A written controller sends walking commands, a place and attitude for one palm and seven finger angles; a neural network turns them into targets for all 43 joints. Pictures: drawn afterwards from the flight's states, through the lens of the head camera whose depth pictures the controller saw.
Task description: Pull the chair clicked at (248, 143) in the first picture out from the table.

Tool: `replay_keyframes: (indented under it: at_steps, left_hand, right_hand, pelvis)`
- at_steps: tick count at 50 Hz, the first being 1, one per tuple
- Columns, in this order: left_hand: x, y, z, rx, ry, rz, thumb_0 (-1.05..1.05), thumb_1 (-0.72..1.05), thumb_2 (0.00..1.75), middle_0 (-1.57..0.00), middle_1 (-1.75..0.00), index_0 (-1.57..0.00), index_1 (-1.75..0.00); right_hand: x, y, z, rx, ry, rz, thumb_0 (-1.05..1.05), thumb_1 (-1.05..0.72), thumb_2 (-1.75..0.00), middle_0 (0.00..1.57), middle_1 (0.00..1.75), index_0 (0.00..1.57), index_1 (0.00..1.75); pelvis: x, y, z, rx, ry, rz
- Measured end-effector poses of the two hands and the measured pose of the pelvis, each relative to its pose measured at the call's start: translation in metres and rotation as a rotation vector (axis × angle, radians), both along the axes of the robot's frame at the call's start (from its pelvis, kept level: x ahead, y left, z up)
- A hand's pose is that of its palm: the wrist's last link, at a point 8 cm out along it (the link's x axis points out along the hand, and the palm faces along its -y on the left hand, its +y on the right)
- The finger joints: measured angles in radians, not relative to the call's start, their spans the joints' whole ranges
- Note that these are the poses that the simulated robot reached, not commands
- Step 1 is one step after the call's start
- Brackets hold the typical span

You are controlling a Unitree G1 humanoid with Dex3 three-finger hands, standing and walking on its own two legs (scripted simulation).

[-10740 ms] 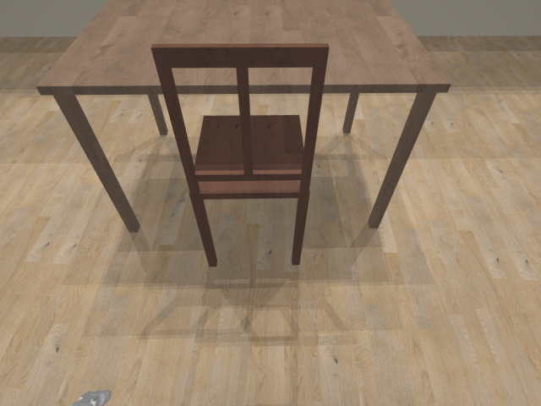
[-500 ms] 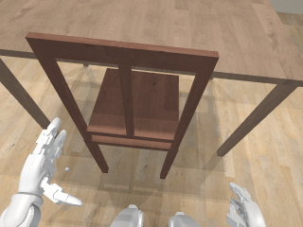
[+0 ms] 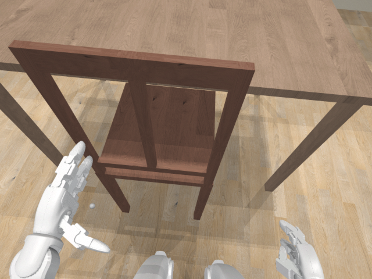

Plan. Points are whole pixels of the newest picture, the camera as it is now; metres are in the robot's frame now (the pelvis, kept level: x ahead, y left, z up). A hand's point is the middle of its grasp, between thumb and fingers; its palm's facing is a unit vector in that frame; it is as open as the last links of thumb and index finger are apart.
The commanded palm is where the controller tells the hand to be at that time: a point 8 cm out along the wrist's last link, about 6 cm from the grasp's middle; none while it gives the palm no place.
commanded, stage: aim the fingers beside a spindle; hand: left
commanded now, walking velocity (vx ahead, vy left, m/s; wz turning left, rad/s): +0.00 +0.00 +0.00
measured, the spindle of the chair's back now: (146, 132) +0.43 +0.12 +0.03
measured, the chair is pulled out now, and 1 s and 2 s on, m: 0.00 0.00 0.00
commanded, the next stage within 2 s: none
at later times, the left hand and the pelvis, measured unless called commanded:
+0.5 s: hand (111, 207) +0.26 +0.16 +0.01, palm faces -0.06 -1.00 +0.00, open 16.9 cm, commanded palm +0.24 +0.21 +0.02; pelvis -0.01 +0.00 -0.02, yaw +0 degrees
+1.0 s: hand (132, 199) +0.28 +0.13 +0.00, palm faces -0.08 -1.00 +0.02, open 16.9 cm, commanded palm +0.26 +0.17 +0.00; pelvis +0.00 +0.01 -0.03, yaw -1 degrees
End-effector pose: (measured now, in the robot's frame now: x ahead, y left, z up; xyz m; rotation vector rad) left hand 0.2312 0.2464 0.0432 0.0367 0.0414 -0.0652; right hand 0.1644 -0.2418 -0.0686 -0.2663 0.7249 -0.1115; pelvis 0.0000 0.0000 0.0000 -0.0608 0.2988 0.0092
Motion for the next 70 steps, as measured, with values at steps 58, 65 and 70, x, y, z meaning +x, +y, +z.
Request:
replay_keyframes:
  at_steps: [58,65,70]
  left_hand:
    - [0.034,-0.084,-0.060,-0.063,0.029,-0.046,-0.01,-0.50,0.30,-0.06,-0.08,-0.06,-0.08]
    - [0.036,-0.070,-0.045,-0.022,-0.025,0.024,-0.02,-0.49,0.30,-0.06,-0.08,-0.06,-0.08]
    - [0.034,-0.067,-0.038,-0.026,-0.030,0.030,-0.01,-0.49,0.30,-0.06,-0.08,-0.06,-0.08]
  right_hand:
    - [-0.005,0.018,-0.050,0.050,0.145,0.009,0.01,-0.90,-0.90,0.20,0.30,0.20,0.30]
    - [-0.007,0.017,-0.052,0.067,0.162,0.002,0.01,-0.90,-0.90,0.20,0.30,0.20,0.30]
    - [-0.008,0.015,-0.052,0.079,0.169,0.010,0.01,-0.90,-0.90,0.20,0.30,0.20,0.30]
  pelvis:
    - [-0.004,0.010,-0.034,-0.001,0.089,-0.017]
    - [-0.003,0.005,-0.032,0.006,0.081,-0.023]
    - [-0.002,0.003,-0.028,0.005,0.075,-0.013]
